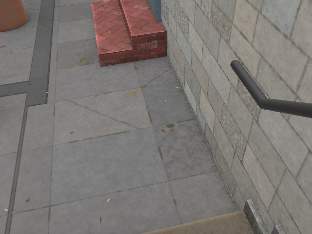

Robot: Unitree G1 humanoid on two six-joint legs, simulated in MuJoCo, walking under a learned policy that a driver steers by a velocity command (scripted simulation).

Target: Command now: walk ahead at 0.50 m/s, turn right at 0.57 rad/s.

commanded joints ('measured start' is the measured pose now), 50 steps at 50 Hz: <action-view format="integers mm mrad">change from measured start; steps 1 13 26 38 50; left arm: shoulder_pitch -110 -234 -581 -553 -171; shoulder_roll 145 168 137 140 115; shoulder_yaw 25 35 59 41 22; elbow -101 -137 -111 -80 8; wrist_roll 11 38 33 -14 -12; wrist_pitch -12 42 34 22 -65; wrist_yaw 5 33 -25 -48 19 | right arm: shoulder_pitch -93 406 536 458 106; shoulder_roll -27 -124 -120 -91 -18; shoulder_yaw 0 -24 14 11 -2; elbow -81 60 204 201 97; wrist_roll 11 69 21 5 -7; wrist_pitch -18 -59 -75 -64 64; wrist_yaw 15 12 -25 -28 -14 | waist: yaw -11 -100 -140 -192 -84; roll -109 27 72 -7 -107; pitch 129 88 214 256 96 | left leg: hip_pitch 270 759 810 563 90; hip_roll -68 345 164 70 -33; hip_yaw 67 -411 -200 -72 10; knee -167 -525 -311 -8 463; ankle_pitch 94 -584 -540 -417 -472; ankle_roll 10 304 223 217 11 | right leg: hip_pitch -327 -936 -882 -116 -69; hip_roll -135 -108 -132 -282 -532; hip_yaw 279 -23 102 -106 8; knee -205 1144 -56 -714 -555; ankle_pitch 232 72 845 1090 1221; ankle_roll -131 12 77 67 -148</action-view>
